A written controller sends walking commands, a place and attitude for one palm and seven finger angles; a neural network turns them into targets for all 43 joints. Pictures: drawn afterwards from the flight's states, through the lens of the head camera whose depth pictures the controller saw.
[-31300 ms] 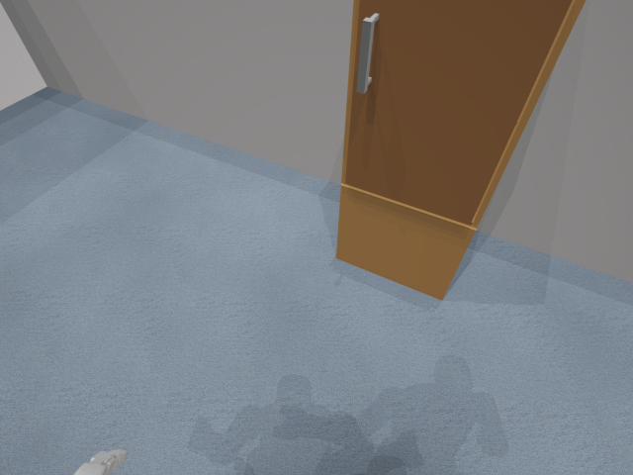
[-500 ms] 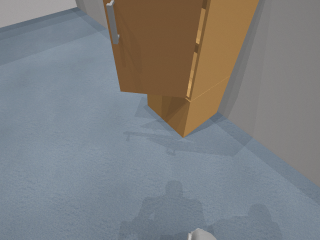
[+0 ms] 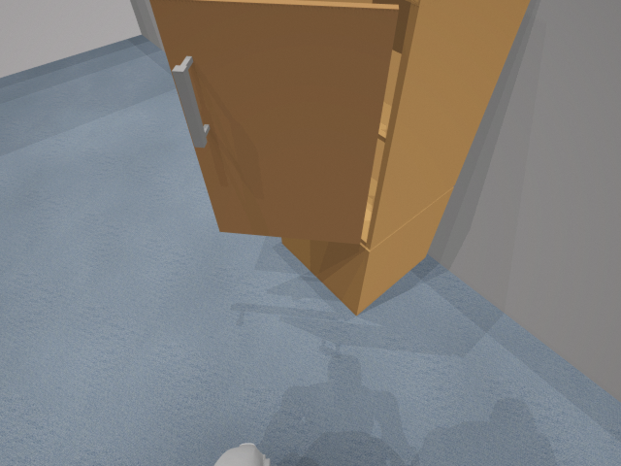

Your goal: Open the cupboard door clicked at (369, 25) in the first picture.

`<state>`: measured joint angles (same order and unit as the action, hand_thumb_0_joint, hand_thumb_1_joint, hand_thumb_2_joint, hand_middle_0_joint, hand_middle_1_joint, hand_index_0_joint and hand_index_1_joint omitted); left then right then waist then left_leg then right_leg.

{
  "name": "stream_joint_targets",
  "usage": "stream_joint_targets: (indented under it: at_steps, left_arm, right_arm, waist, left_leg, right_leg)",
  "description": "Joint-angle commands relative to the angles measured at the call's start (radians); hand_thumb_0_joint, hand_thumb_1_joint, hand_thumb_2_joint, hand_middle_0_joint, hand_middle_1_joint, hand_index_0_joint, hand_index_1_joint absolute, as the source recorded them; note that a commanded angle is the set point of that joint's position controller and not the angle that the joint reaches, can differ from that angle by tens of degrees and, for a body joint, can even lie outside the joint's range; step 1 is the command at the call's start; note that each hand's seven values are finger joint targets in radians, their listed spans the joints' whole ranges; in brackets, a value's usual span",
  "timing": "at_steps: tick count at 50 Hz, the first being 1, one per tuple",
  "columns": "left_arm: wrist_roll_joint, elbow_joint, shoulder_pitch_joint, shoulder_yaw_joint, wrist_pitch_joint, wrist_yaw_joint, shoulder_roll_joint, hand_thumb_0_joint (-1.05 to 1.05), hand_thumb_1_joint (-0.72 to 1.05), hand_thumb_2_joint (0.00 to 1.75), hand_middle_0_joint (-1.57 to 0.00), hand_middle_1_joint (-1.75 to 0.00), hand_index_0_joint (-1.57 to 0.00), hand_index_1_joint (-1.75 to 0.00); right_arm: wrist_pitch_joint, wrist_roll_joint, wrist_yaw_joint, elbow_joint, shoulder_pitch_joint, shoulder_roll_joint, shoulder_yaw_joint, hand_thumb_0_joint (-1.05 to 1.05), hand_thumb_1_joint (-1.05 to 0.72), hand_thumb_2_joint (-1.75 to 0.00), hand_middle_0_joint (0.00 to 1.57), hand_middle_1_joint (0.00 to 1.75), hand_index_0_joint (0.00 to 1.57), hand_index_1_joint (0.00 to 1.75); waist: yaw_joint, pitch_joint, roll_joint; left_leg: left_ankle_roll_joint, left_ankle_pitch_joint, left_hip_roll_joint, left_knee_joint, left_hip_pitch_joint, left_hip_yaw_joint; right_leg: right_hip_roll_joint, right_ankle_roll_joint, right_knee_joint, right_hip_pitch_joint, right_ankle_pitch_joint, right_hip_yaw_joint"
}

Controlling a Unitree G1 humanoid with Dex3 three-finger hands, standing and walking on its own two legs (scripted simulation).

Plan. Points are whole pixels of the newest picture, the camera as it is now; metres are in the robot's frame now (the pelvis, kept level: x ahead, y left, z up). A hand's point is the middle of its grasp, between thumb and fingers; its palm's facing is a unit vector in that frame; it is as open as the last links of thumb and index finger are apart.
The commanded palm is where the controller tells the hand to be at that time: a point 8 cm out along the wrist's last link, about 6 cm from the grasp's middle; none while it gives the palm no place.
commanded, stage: take the last steps up to it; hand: left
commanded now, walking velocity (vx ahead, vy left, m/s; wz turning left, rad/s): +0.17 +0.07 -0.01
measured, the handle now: (194, 103) +0.70 +0.27 +0.08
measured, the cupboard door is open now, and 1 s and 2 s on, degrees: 43 43 43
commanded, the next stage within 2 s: come to a stop and stand still in 0.02 s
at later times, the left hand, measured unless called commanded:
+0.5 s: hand (165, 443) +0.17 +0.24 -0.19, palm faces +0.00 -0.98 -0.21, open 7.4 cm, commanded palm none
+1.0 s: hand out of the picture +0.14 +0.17 -0.18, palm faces -0.01 -0.98 -0.20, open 7.3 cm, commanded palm none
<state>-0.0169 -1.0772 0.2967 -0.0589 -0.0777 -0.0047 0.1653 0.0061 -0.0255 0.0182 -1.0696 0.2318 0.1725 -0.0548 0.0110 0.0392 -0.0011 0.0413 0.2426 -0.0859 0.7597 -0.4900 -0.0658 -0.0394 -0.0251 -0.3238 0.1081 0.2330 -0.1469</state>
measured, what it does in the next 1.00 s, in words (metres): steps on the spot: left foot, then right foot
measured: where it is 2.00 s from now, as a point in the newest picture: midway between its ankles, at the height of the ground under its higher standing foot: outside the picture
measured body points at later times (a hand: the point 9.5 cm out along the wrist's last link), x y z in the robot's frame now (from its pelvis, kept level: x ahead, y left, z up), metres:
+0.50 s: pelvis +0.09 +0.05 -0.01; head +0.14 +0.07 +0.44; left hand +0.17 +0.30 -0.17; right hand +0.16 -0.19 -0.15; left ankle +0.14 +0.14 -0.75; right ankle +0.07 -0.09 -0.69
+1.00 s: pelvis +0.09 -0.01 -0.01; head +0.11 +0.00 +0.44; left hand +0.14 +0.23 -0.17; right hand +0.07 -0.22 -0.17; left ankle +0.11 +0.12 -0.75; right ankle +0.06 -0.11 -0.75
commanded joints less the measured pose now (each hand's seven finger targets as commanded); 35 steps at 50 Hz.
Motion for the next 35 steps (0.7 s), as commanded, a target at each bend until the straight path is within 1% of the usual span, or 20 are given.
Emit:
stream_joint_targets:
  at_steps: [1,4,5,6,7,8,9,10,12,14,19,23,27,29,30,31,32,33,34,35]
  left_arm:
    - [-0.007,-0.002,0.08,-0.014,-0.005,-0.004,0.136,0.0,0.9,0.9,-0.2,-0.3,-0.2,-0.3]
    - [-0.002,-0.01,0.061,-0.015,0.011,-0.007,0.139,0.0,0.9,0.9,-0.2,-0.3,-0.2,-0.3]
    - [-0.003,-0.008,0.067,-0.01,0.015,-0.004,0.119,0.0,0.9,0.9,-0.2,-0.3,-0.2,-0.3]
    - [0.003,0.008,0.098,-0.001,0.021,-0.004,0.076,0.0,0.9,0.9,-0.2,-0.3,-0.2,-0.3]
    - [0.006,0.033,0.098,0.013,0.023,-0.009,0.04,0.0,0.9,0.9,-0.2,-0.3,-0.2,-0.3]
    - [0.002,0.027,0.092,0.02,0.032,-0.023,0.044,0.0,0.9,0.9,-0.2,-0.3,-0.2,-0.3]
    - [0.007,0.011,0.088,0.026,0.047,-0.03,0.015,0.0,0.9,0.9,-0.2,-0.3,-0.2,-0.3]
    - [0.006,-0.002,0.078,0.027,0.06,-0.028,0.026,0.0,0.9,0.9,-0.2,-0.3,-0.2,-0.3]
    - [0.009,-0.016,0.088,0.021,0.089,-0.024,0.038,0.0,0.9,0.9,-0.2,-0.3,-0.2,-0.3]
    - [0.004,0.002,0.094,0.008,0.114,-0.022,0.06,0.0,0.9,0.9,-0.2,-0.3,-0.2,-0.3]
    - [-0.006,0.082,0.019,-0.024,0.138,-0.018,0.078,0.0,0.9,0.9,-0.2,-0.3,-0.2,-0.3]
    - [-0.007,0.125,-0.04,-0.021,0.14,-0.013,0.069,0.0,0.9,0.9,-0.2,-0.3,-0.2,-0.3]
    - [-0.004,0.143,-0.05,-0.01,0.124,-0.014,0.065,0.0,0.9,0.9,-0.2,-0.3,-0.2,-0.3]
    - [-0.005,0.127,-0.002,-0.011,0.114,-0.016,0.086,0.0,0.9,0.9,-0.2,-0.3,-0.2,-0.3]
    - [-0.01,0.128,0.004,-0.014,0.102,-0.02,0.119,0.0,0.9,0.9,-0.2,-0.3,-0.2,-0.3]
    - [-0.016,0.136,-0.023,-0.019,0.093,-0.024,0.184,0.0,0.9,0.9,-0.2,-0.3,-0.2,-0.3]
    - [-0.012,0.146,-0.064,-0.011,0.091,-0.024,0.22,0.0,0.9,0.9,-0.2,-0.3,-0.2,-0.3]
    - [-0.014,0.15,-0.092,-0.007,0.086,-0.025,0.212,0.0,0.9,0.9,-0.2,-0.3,-0.2,-0.3]
    - [-0.011,0.139,-0.115,-0.003,0.078,-0.029,0.196,0.0,0.9,0.9,-0.2,-0.3,-0.2,-0.3]
    - [-0.006,0.13,-0.133,0.005,0.075,-0.031,0.168,0.0,0.9,0.9,-0.2,-0.3,-0.2,-0.3]
  right_arm:
    - [0.029,0.007,0.011,0.072,-0.053,0.016,0.005,0.0,-0.9,-0.9,0.2,0.3,0.2,0.3]
    - [0.042,0.003,0.002,0.046,0.026,0.049,0.006,0.0,-0.9,-0.9,0.2,0.3,0.2,0.3]
    - [0.048,0.0,-0.006,0.018,0.115,0.097,-0.005,0.0,-0.9,-0.9,0.2,0.3,0.2,0.3]
    - [0.053,-0.013,-0.019,0.003,0.218,0.188,-0.023,0.0,-0.9,-0.9,0.2,0.3,0.2,0.3]
    - [0.041,-0.011,-0.035,0.001,0.279,0.236,-0.029,0.0,-0.9,-0.9,0.2,0.3,0.2,0.3]
    - [0.034,-0.008,-0.044,0.016,0.206,0.208,-0.013,0.0,-0.9,-0.9,0.2,0.3,0.2,0.3]
    - [0.033,-0.005,-0.054,0.047,0.096,0.181,0.001,0.0,-0.9,-0.9,0.2,0.3,0.2,0.3]
    - [0.032,0.001,-0.061,0.063,0.022,0.139,0.016,0.0,-0.9,-0.9,0.2,0.3,0.2,0.3]
    - [0.024,0.003,-0.073,0.06,-0.016,0.136,0.021,0.0,-0.9,-0.9,0.2,0.3,0.2,0.3]
    - [0.007,0.007,-0.08,0.056,-0.02,0.173,0.003,0.0,-0.9,-0.9,0.2,0.3,0.2,0.3]
    - [-0.008,0.0,-0.084,0.072,-0.015,0.181,-0.026,0.0,-0.9,-0.9,0.2,0.3,0.2,0.3]
    - [-0.01,-0.006,-0.076,0.08,-0.022,0.184,-0.036,0.0,-0.9,-0.9,0.2,0.3,0.2,0.3]
    - [-0.017,-0.007,-0.06,0.079,-0.005,0.195,-0.042,0.0,-0.9,-0.9,0.2,0.3,0.2,0.3]
    - [-0.021,0.002,-0.052,0.08,-0.003,0.192,-0.044,0.0,-0.9,-0.9,0.2,0.3,0.2,0.3]
    - [-0.021,0.007,-0.046,0.081,0.01,0.151,-0.039,0.0,-0.9,-0.9,0.2,0.3,0.2,0.3]
    - [-0.024,0.015,-0.039,0.093,0.025,0.101,-0.031,0.0,-0.9,-0.9,0.2,0.3,0.2,0.3]
    - [-0.034,0.016,-0.03,0.109,0.003,0.065,-0.014,0.0,-0.9,-0.9,0.2,0.3,0.2,0.3]
    - [-0.044,0.012,-0.029,0.118,-0.026,0.06,-0.014,0.0,-0.9,-0.9,0.2,0.3,0.2,0.3]
    - [-0.048,0.007,-0.034,0.103,-0.014,0.06,-0.01,0.0,-0.9,-0.9,0.2,0.3,0.2,0.3]
    - [-0.046,0.009,-0.037,0.083,0.02,0.065,-0.008,0.0,-0.9,-0.9,0.2,0.3,0.2,0.3]
  waist:
    - [0.023,0.014,0.175]
    - [-0.033,0.001,0.135]
    - [-0.068,-0.036,0.029]
    - [-0.097,-0.105,-0.171]
    - [-0.106,-0.159,-0.267]
    - [-0.076,-0.165,-0.154]
    - [-0.038,-0.12,-0.193]
    - [-0.016,-0.037,-0.166]
    - [-0.002,-0.04,-0.089]
    - [-0.005,-0.099,-0.085]
    - [-0.014,-0.11,-0.097]
    - [-0.02,-0.112,-0.148]
    - [-0.023,-0.116,-0.186]
    - [0.005,-0.123,-0.133]
    - [0.006,-0.104,-0.035]
    - [-0.014,-0.092,0.149]
    - [-0.015,-0.051,0.211]
    - [-0.012,-0.049,0.179]
    - [-0.024,-0.056,0.262]
    - [-0.04,-0.068,0.262]
  left_leg:
    - [-0.014,-0.009,0.032,-0.126,0.022,-0.038]
    - [-0.034,-0.087,0.076,-0.298,0.268,-0.079]
    - [-0.051,-0.115,0.043,-0.323,0.423,-0.043]
    - [-0.134,-0.229,-0.153,-0.335,0.577,0.186]
    - [-0.234,-0.465,-0.32,-0.407,0.618,0.368]
    - [-0.246,-0.478,-0.331,-0.414,0.487,0.323]
    - [-0.243,-0.497,-0.313,-0.434,0.37,0.302]
    - [-0.232,-0.518,-0.288,-0.454,0.251,0.238]
    - [-0.221,-0.621,-0.271,-0.448,0.233,0.188]
    - [-0.229,-0.617,-0.281,-0.425,0.296,0.161]
    - [-0.241,-0.562,-0.298,-0.417,0.303,0.157]
    - [-0.22,-0.483,-0.274,-0.415,0.302,0.132]
    - [-0.194,-0.387,-0.239,-0.4,0.27,0.139]
    - [-0.147,-0.254,-0.191,-0.349,0.207,0.114]
    - [-0.101,-0.156,-0.127,-0.289,0.171,0.087]
    - [-0.037,0.048,-0.029,-0.198,0.089,-0.005]
    - [-0.012,0.241,0.046,-0.09,0.111,-0.021]
    - [-0.016,0.258,0.054,-0.021,0.12,0.008]
    - [-0.018,0.25,0.053,0.008,0.108,0.025]
    - [-0.014,0.206,0.045,-0.011,0.141,0.028]
  right_leg:
    - [-0.257,-0.108,0.074,-0.037,-0.339,0.133]
    - [-0.208,-0.062,-0.05,0.06,-0.304,0.09]
    - [-0.167,-0.043,-0.197,0.145,-0.244,0.068]
    - [-0.061,0.0,-0.411,0.306,0.036,-0.01]
    - [0.012,0.022,-0.659,0.396,0.397,-0.004]
    - [-0.014,0.009,-0.73,0.337,0.41,0.092]
    - [-0.049,0.024,-0.733,0.319,0.359,0.135]
    - [-0.074,0.037,-0.692,0.278,0.314,0.149]
    - [-0.067,0.053,-0.619,0.227,0.282,0.145]
    - [-0.045,0.057,-0.629,0.253,0.267,0.133]
    - [-0.013,0.062,-0.768,0.362,0.228,0.164]
    - [-0.007,0.062,-0.639,0.324,0.217,0.14]
    - [0.011,0.044,-0.385,0.183,0.175,0.085]
    - [0.013,0.039,-0.172,0.049,0.005,0.07]
    - [-0.027,0.023,-0.057,0.011,-0.066,0.129]
    - [-0.197,-0.037,0.011,0.008,-0.109,0.302]
    - [-0.304,-0.109,0.065,0.135,-0.099,0.354]
    - [-0.285,-0.133,0.055,0.176,-0.173,0.33]
    - [-0.249,-0.135,0.015,0.141,-0.292,0.315]
    - [-0.223,-0.128,-0.017,0.117,-0.374,0.266]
